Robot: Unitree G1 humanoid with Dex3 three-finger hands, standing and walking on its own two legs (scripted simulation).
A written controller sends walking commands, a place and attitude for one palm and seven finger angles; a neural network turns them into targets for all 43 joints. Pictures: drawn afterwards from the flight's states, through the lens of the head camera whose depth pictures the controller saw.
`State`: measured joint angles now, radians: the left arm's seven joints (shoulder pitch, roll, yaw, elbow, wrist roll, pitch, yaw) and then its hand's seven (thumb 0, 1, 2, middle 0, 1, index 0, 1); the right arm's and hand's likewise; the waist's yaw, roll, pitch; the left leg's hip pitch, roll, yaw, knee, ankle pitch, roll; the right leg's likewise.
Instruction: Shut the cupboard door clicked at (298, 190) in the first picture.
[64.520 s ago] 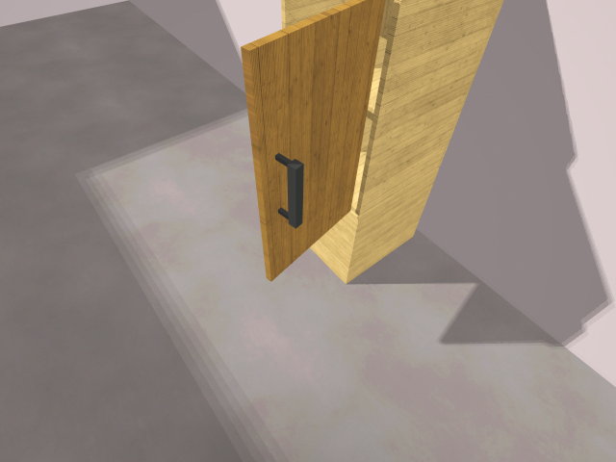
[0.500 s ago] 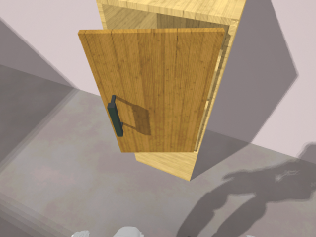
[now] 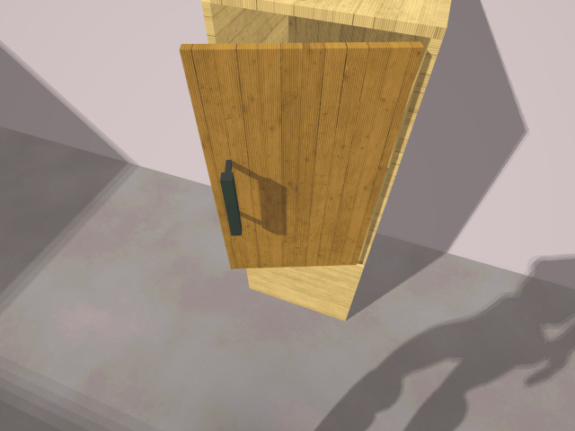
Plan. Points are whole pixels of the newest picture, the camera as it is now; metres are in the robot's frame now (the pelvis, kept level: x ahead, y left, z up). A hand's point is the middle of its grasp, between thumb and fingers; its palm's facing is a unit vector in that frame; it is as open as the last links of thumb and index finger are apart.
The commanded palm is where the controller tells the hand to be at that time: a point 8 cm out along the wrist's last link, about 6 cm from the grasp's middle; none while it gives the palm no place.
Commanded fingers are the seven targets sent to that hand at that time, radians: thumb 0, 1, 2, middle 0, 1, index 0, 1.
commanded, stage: come to a stop and stand still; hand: left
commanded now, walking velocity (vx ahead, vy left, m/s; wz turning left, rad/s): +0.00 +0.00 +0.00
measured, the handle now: (232, 199) +0.52 +0.14 -0.04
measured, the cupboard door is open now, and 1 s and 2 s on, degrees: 22 22 22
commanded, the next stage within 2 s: look again from close up in 0.38 s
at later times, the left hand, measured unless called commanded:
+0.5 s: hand out of the picture -0.04 +0.14 -0.18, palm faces +0.01 -0.99 -0.14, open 7.3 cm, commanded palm none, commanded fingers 0.00 0.90 0.90 -0.20 -0.30 -0.20 -0.30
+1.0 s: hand out of the picture +0.03 +0.25 -0.16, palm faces +0.02 -0.95 -0.30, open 7.4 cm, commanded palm none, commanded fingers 0.00 0.90 0.90 -0.20 -0.30 -0.20 -0.30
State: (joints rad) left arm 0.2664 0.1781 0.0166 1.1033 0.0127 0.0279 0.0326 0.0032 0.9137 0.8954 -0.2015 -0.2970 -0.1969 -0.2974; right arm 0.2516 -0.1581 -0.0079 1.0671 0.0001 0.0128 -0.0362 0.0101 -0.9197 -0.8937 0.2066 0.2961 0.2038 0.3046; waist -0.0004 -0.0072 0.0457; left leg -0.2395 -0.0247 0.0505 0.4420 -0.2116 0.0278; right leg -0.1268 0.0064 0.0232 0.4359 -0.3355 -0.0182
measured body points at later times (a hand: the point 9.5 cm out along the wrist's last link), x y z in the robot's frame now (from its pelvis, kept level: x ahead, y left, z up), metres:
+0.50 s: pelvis -0.02 -0.01 +0.00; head -0.01 +0.00 +0.45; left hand -0.04 +0.19 -0.16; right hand -0.07 -0.23 -0.15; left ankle +0.01 +0.10 -0.74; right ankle -0.05 -0.11 -0.74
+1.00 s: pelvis -0.04 +0.02 +0.00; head -0.06 +0.03 +0.45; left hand +0.03 +0.29 -0.14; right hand +0.08 -0.25 -0.12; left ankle +0.01 +0.10 -0.74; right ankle -0.05 -0.11 -0.74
